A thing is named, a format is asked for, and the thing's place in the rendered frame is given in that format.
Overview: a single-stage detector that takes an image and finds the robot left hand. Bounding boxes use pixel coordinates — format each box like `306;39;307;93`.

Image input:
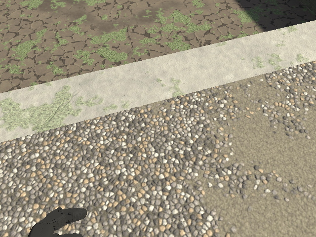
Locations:
28;207;87;237

